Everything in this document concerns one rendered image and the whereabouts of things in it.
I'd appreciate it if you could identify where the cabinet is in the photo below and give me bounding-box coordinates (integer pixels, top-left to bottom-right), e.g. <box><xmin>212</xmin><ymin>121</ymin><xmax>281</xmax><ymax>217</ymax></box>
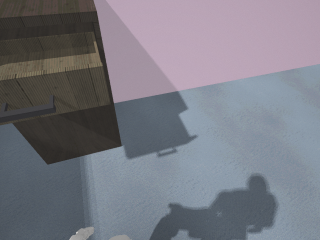
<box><xmin>0</xmin><ymin>0</ymin><xmax>122</xmax><ymax>165</ymax></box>

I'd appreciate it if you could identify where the handle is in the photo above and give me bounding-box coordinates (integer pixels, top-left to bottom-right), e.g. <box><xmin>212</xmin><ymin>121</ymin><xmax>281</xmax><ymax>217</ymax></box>
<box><xmin>0</xmin><ymin>95</ymin><xmax>56</xmax><ymax>123</ymax></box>

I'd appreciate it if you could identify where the drawer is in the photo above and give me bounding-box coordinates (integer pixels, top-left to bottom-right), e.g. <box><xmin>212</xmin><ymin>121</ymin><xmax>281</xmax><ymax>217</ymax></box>
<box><xmin>0</xmin><ymin>31</ymin><xmax>111</xmax><ymax>126</ymax></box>

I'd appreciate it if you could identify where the left robot hand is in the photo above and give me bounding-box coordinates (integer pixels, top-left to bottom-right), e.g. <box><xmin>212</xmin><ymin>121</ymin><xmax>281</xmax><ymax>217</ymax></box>
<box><xmin>69</xmin><ymin>227</ymin><xmax>94</xmax><ymax>240</ymax></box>

